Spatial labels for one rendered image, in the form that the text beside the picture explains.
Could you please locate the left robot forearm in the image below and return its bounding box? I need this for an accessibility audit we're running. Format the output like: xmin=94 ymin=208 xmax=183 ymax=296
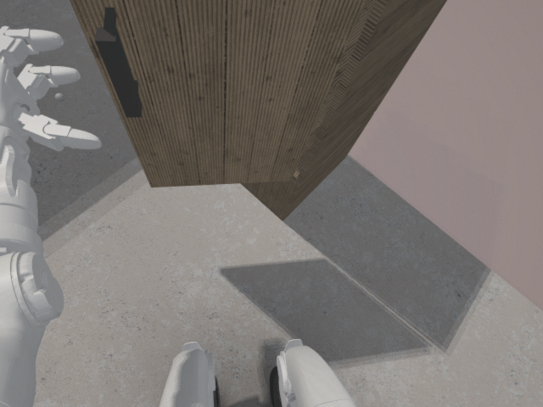
xmin=0 ymin=125 xmax=43 ymax=257

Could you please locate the robot right shin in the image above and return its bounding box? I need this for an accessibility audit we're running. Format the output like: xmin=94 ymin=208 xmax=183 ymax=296
xmin=279 ymin=339 xmax=303 ymax=407

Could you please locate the left robot thigh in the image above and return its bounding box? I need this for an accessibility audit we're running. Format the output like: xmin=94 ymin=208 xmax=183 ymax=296
xmin=160 ymin=348 xmax=216 ymax=407

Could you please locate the robot left upper arm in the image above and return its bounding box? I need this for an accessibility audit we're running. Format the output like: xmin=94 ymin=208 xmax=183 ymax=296
xmin=0 ymin=251 xmax=64 ymax=407

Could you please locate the robot left hand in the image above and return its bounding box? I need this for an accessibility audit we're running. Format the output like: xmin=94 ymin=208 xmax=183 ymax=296
xmin=0 ymin=26 xmax=102 ymax=151

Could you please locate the cupboard door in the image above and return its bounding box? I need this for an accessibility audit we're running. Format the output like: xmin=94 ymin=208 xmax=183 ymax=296
xmin=70 ymin=0 xmax=366 ymax=187

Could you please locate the handle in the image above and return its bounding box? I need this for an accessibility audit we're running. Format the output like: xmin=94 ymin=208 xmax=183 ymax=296
xmin=95 ymin=7 xmax=142 ymax=118

